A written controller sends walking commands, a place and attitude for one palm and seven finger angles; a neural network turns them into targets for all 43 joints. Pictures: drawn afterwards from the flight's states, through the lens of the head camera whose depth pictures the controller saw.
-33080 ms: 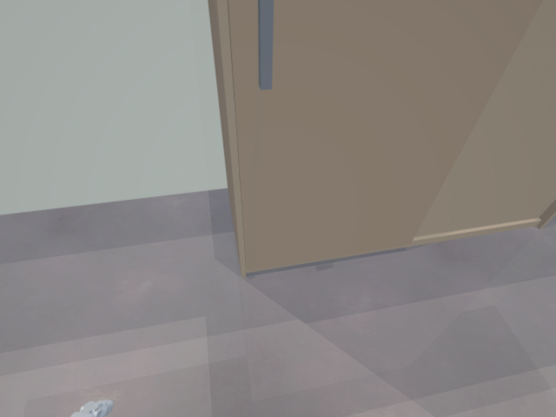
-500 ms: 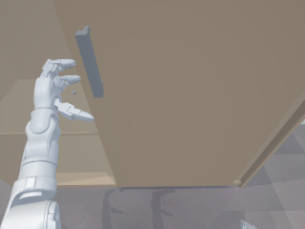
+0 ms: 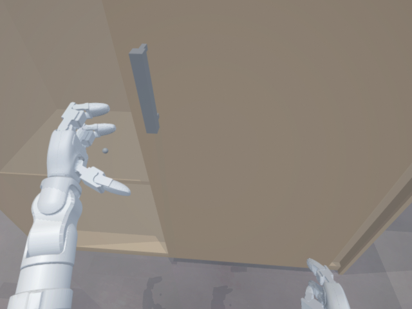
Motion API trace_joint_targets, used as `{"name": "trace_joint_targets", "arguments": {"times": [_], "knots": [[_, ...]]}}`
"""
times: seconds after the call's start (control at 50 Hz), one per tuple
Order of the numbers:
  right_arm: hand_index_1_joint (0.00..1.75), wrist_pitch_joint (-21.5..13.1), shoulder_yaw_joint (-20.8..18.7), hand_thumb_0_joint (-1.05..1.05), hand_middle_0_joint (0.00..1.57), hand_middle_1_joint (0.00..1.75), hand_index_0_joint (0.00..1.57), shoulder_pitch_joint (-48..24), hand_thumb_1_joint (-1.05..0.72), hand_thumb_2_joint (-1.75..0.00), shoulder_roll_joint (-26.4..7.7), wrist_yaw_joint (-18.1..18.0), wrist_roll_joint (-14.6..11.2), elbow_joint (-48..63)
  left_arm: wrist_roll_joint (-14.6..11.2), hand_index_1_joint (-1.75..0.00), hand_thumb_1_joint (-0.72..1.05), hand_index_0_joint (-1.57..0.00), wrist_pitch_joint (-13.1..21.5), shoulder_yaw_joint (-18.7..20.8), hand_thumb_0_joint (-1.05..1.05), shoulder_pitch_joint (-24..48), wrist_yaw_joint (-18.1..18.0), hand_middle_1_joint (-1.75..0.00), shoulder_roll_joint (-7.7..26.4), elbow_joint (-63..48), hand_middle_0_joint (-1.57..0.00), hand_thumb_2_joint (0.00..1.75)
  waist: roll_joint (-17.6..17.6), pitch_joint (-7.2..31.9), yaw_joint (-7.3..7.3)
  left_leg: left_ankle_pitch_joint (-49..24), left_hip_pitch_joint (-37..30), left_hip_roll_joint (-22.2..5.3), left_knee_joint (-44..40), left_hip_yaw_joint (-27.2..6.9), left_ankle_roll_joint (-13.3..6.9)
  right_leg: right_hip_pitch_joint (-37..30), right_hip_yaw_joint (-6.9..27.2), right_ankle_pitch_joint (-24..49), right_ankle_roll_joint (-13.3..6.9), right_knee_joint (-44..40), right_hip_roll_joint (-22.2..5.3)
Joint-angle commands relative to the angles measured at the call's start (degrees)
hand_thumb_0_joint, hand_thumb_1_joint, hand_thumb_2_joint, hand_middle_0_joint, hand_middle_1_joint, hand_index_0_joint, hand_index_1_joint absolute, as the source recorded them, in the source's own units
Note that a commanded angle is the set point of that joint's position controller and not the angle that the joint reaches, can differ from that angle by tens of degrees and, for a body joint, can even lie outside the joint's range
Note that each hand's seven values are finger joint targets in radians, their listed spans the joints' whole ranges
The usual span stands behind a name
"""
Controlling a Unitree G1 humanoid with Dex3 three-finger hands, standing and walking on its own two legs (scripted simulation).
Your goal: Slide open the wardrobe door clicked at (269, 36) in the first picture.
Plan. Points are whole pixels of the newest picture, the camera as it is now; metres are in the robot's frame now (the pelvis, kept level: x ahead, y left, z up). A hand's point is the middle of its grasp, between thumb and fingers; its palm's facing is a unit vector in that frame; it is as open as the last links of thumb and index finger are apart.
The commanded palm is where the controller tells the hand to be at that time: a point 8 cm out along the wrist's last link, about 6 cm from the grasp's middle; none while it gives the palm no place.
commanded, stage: draw the hand back to the body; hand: left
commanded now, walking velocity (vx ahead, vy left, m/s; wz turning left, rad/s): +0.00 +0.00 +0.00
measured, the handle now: (148, 90) +0.50 +0.18 +0.20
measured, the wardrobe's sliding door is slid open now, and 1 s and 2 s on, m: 0.64 0.64 0.64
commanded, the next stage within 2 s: step back with the hand held close in 1.60 s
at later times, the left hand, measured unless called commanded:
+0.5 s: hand (73, 188) +0.25 +0.24 +0.17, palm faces +0.09 -1.00 -0.02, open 14.7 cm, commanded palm +0.21 +0.29 +0.18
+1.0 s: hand (42, 198) +0.21 +0.27 +0.18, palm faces +0.43 -0.85 -0.30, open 11.0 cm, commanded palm +0.16 +0.31 +0.18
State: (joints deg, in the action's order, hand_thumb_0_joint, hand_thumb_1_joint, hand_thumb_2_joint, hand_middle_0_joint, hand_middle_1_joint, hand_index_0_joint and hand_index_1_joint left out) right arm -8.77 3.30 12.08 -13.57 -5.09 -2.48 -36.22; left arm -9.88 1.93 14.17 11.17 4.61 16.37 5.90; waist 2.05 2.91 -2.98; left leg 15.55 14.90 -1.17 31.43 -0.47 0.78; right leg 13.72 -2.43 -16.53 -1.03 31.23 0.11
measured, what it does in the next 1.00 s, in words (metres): stands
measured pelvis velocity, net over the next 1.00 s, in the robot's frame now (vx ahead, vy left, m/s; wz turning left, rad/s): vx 0.00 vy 0.02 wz -0.01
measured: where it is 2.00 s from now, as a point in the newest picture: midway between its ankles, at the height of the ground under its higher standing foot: outside the picture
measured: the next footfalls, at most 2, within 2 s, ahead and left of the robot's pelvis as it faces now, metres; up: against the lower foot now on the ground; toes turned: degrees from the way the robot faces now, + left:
none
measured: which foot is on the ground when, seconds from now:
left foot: down 0.00-1.00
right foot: down 0.00-1.00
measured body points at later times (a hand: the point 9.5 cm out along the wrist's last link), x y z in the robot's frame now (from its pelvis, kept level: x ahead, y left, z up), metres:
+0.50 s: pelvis -0.01 +0.01 +0.00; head -0.05 -0.01 +0.45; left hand +0.23 +0.30 +0.17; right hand +0.20 -0.21 -0.05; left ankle +0.01 +0.13 -0.73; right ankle +0.00 -0.11 -0.73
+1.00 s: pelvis +0.00 +0.02 +0.01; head -0.04 +0.00 +0.46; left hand +0.18 +0.31 +0.20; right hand +0.17 -0.20 -0.08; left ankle +0.01 +0.13 -0.73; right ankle +0.00 -0.11 -0.73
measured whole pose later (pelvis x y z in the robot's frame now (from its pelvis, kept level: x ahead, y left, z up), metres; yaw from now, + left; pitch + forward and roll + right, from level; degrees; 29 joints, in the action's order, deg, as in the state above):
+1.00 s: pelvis +0.00 +0.02 +0.01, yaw -1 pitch -6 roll +0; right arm -9.1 2.5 12.5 -13.0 -5.2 0.5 -39.9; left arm -4.8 5.5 17.4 -17.5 -5.2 18.9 -17.1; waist 2.7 -1.1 -3.9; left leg 12.3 5.3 -0.1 23.6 0.6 -0.5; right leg 4.0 -1.4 -12.5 0.4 22.6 -0.9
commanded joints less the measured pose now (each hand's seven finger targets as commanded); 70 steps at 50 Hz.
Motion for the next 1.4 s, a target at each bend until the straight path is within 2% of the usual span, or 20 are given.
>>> {"name": "trace_joint_targets", "arguments": {"times": [0.0, 0.02, 0.04, 0.12, 0.14, 0.26, 0.3, 0.36, 0.42, 0.5, 0.52, 0.56, 0.58, 0.64, 0.78, 0.98, 1.1, 1.18, 1.3, 1.38], "knots": [[0.30, -3.2, -2.5, 0.00, 0.20, 0.30, 0.20, -6.2, -0.90, -0.90, -6.9, -1.2, 0.3, 7.2, 0.2, -1.15, -0.55, -0.25, 3.4, 5.3, 0.00, 22.7, -1.3, -1.15, 14.1, -11.7, -0.25, 0.20, -1.0, 8.1, 1.29, -7.1, -4.4, 1.5, -4.0, 0.6, -3.0, 0.5, 0.8, 8.4, 0.2, -6.1, 0.5], [0.30, -3.3, -1.9, 0.00, 0.20, 0.30, 0.20, -7.8, -0.90, -0.90, -8.6, -2.1, -0.8, 7.4, -4.4, -1.15, -0.55, -0.25, -2.4, 3.4, 0.00, 22.0, 4.9, -1.15, 14.1, -5.4, -0.25, 0.20, 0.1, 9.5, 1.51, -5.6, -5.3, 1.8, -5.1, 0.9, -3.5, -2.6, 1.5, 10.1, -0.2, -6.8, 0.1], [0.30, -3.3, -1.7, 0.00, 0.20, 0.30, 0.20, -8.3, -0.90, -0.90, -8.2, -3.0, -1.3, 8.3, -6.1, -1.15, -0.55, -0.25, -5.3, 7.0, 0.00, 24.1, 8.0, -1.15, 18.0, -8.7, -0.25, 0.20, -0.1, 10.8, 0.29, -6.5, -5.9, 1.9, -5.7, 0.5, -3.6, -4.7, 1.5, 11.5, -0.2, -7.2, -0.3], [0.30, -4.0, -0.8, 0.00, 0.20, 0.30, 0.20, -10.2, -0.90, -0.90, -7.6, -3.6, -1.7, 10.6, -8.7, -1.15, -0.55, -0.25, -12.7, 10.6, 0.00, 21.0, 14.5, -1.15, 20.7, -10.7, -0.25, 0.20, 1.4, 13.2, -1.52, -11.4, -7.2, 2.4, -5.5, 0.2, -3.8, -7.2, 1.2, 17.4, 0.0, -6.4, -0.7], [0.30, -4.3, -0.8, 0.00, 0.20, 0.30, 0.20, -10.3, -0.90, -0.90, -7.2, -3.3, -1.6, 11.1, -9.5, -1.15, -0.55, -0.25, -12.9, 12.6, 0.00, 18.3, 14.7, -1.15, 21.2, -12.0, -0.25, 0.20, 0.8, 13.0, -2.04, -12.4, -7.5, 2.3, -5.4, 0.1, -3.6, -7.4, 1.0, 18.4, 0.0, -6.2, -0.5], [0.30, -5.4, -1.6, 0.00, 0.20, 0.30, 0.20, -8.9, -0.90, -0.90, -7.5, -0.8, -1.6, 11.9, -11.4, -1.15, -0.55, -0.25, -11.2, 12.0, 0.00, 5.8, 13.8, -1.15, 15.2, -15.6, -0.25, 0.20, -3.8, 7.5, -1.73, -12.0, -6.7, 1.6, -5.5, 0.3, -3.0, -3.5, -0.3, 16.4, 0.3, -6.1, 0.3], [0.30, -5.2, -1.8, 0.00, 0.20, 0.30, 0.20, -8.9, -0.90, -0.90, -7.8, -0.7, -1.8, 11.7, -10.7, -1.15, -0.55, -0.25, -12.5, 10.8, 0.00, 5.0, 13.5, -1.15, 14.5, -16.1, -0.25, 0.20, -2.8, 5.3, -1.31, -9.5, -6.6, 1.5, -5.4, 0.6, -3.1, -1.2, 0.0, 12.9, 0.5, -6.9, 0.5], [0.30, -5.1, -1.5, 0.00, 0.20, 0.30, 0.20, -9.6, -0.90, -0.90, -7.6, -1.2, -1.9, 12.1, -9.3, -1.15, -0.55, -0.25, -13.8, 8.5, 0.00, 8.7, 12.7, -1.15, 14.3, -21.6, -0.25, 0.20, 2.9, 3.3, -0.42, -5.7, -6.8, 1.7, -6.1, 0.0, -3.2, 0.7, 0.2, 7.0, 0.2, -7.9, 0.4], [0.30, -6.0, -1.5, 0.00, 0.20, 0.30, 0.20, -10.0, -0.90, -0.90, -7.4, -2.3, -1.5, 12.1, -8.5, -1.13, -0.51, -0.25, -12.1, 9.7, 0.00, 13.5, 11.3, -1.13, 17.1, -28.3, -0.25, 0.22, 4.1, 5.8, 0.10, -4.0, -8.9, 1.7, -6.4, -0.7, -3.4, 0.3, 0.6, 3.6, 0.1, -8.6, 0.6], [0.30, -7.2, -1.0, 0.00, 0.20, 0.30, 0.20, -9.4, -0.90, -0.90, -7.1, -2.7, -0.8, 11.0, -9.2, -1.04, -0.37, -0.24, -8.6, 11.8, 0.00, 7.7, 11.3, -1.04, 17.8, -30.6, -0.24, 0.29, 3.4, 9.0, -0.62, -6.8, -10.6, 1.6, -6.3, -1.0, -3.0, -2.9, -0.1, 6.7, -0.1, -8.0, 1.1], [0.30, -7.6, -1.3, 0.00, 0.20, 0.30, 0.20, -10.4, -0.90, -0.90, -6.5, -1.9, 1.8, 10.1, -1.4, -1.02, -0.33, -0.24, -3.7, 11.7, 0.00, 7.2, 1.7, -1.02, 21.1, -34.9, -0.24, 0.31, 2.2, 0.7, -1.31, -4.9, -6.3, 2.3, -7.6, -0.5, -2.9, 0.0, 1.6, 4.4, 0.3, -12.2, 0.3], [0.30, -7.2, -1.3, 0.00, 0.20, 0.30, 0.20, -9.6, -0.90, -0.90, -6.2, -1.1, 2.2, 8.5, -0.4, -0.98, -0.26, -0.24, -1.7, 7.0, 0.00, -5.7, -3.3, -0.98, 11.7, -26.9, -0.24, 0.34, -1.3, -3.5, -0.52, -1.4, -4.6, 1.6, -8.9, -0.9, -2.5, 0.4, 0.5, 1.4, 0.4, -11.6, -0.3], [0.30, -6.3, -1.5, 0.00, 0.20, 0.30, 0.20, -9.5, -0.90, -0.90, -6.1, -0.8, 2.1, 8.0, 0.5, -0.96, -0.22, -0.24, -0.9, 7.0, 0.00, -7.8, -4.5, -0.96, 11.8, -26.5, -0.24, 0.36, -0.8, -3.8, -0.65, -0.8, -4.8, 1.2, -9.5, -0.7, -2.4, -0.1, 0.7, 0.8, 0.3, -11.8, -0.2], [0.30, -4.8, -2.1, 0.00, 0.20, 0.30, 0.20, -9.2, -0.90, -0.90, -6.0, -0.4, 2.2, 7.9, 2.0, -0.89, -0.12, -0.24, 2.2, 6.5, 0.00, -10.7, -6.7, -0.89, 11.5, -28.7, -0.24, 0.41, 2.4, -0.4, -0.78, -0.6, -6.6, 1.1, -10.7, 0.2, -2.4, -3.3, 1.1, 1.0, 0.2, -11.9, -0.5], [0.30, -4.7, -2.7, 0.00, 0.20, 0.30, 0.20, -10.2, -0.90, -0.90, -5.9, -1.1, 3.1, 7.5, 4.8, -0.75, 0.14, -0.23, 6.7, 8.7, 0.00, -10.6, -10.5, -0.75, 15.1, -36.5, -0.23, 0.53, 2.6, 4.5, -1.06, -3.0, -10.0, 1.2, -12.0, 0.2, -2.8, -7.1, 1.0, 3.1, 0.1, -12.6, -0.4], [0.30, -3.2, -3.6, 0.00, 0.20, 0.30, 0.20, -9.7, -0.90, -0.90, -5.7, -0.4, 3.0, 6.6, 5.1, -0.53, 0.50, -0.21, 7.1, 8.4, 0.00, -24.4, -10.2, -0.53, 11.6, -33.2, -0.21, 0.71, 0.0, -2.8, -1.48, -7.7, -8.8, 0.5, -13.3, 0.4, -2.4, -7.1, 0.3, 7.0, 0.2, -13.0, -0.1], [0.30, -2.6, -4.2, 0.00, 0.20, 0.30, 0.20, -9.5, -0.90, -0.90, -5.8, -0.2, 3.3, 7.6, 5.2, -0.41, 0.72, -0.21, 7.4, 11.8, 0.00, -28.9, -10.1, -0.41, 14.4, -37.9, -0.21, 0.81, -0.1, 0.4, -2.01, -11.4, -10.1, 0.7, -12.3, 1.2, -2.5, -9.3, 0.5, 10.9, 0.3, -13.0, 0.0], [0.30, -2.8, -4.1, 0.00, 0.20, 0.30, 0.20, -9.3, -0.90, -0.90, -5.2, -0.2, 3.4, 8.1, 5.4, -0.32, 0.86, -0.20, 7.3, 11.8, 0.00, -30.6, -10.5, -0.32, 14.2, -42.1, -0.20, 0.88, 4.6, 1.7, -1.92, -13.5, -10.8, 0.9, -11.7, 1.2, -2.2, -9.9, 0.5, 13.2, 0.2, -12.4, -0.3], [0.30, -2.9, -4.0, 0.00, 0.20, 0.30, 0.20, -8.9, -0.90, -0.90, -5.6, -0.6, 3.4, 7.3, 6.0, -0.30, 0.90, -0.20, 6.0, 9.9, 0.00, -28.8, -10.9, -0.30, 12.6, -39.9, -0.20, 0.90, 1.9, -2.9, -0.96, -12.4, -10.5, 0.6, -12.0, 1.0, -2.3, -7.0, 0.0, 11.4, 0.3, -13.4, 0.1], [0.30, -2.2, -4.0, 0.00, 0.20, 0.30, 0.20, -8.9, -0.90, -0.90, -5.5, -0.7, 3.4, 7.5, 5.7, -0.30, 0.90, -0.20, 5.7, 10.2, 0.00, -28.9, -11.0, -0.30, 12.5, -38.3, -0.20, 0.90, -0.2, -1.7, -1.31, -11.7, -10.3, 0.7, -12.3, 0.9, -2.5, -7.8, 0.0, 10.9, 0.4, -12.7, -0.2]]}}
